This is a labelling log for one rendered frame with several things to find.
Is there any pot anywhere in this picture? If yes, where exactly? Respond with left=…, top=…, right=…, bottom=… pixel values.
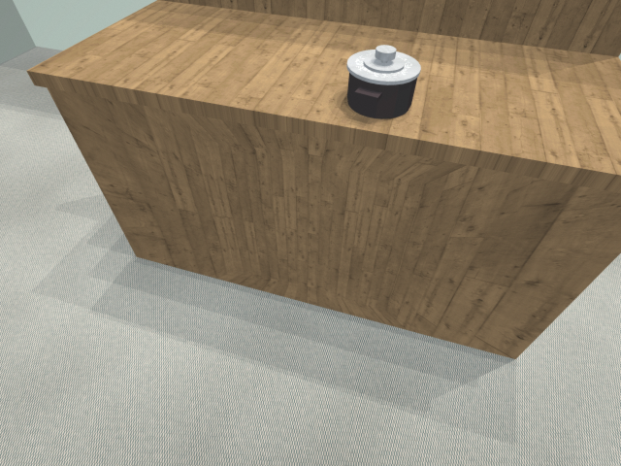
left=347, top=73, right=417, bottom=119

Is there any table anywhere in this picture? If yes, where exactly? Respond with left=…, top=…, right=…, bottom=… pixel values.
left=27, top=0, right=621, bottom=359

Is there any lid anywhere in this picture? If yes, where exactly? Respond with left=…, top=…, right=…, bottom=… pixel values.
left=346, top=50, right=421, bottom=85

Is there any knob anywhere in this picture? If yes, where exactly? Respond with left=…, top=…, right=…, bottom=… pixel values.
left=375, top=45, right=396, bottom=61

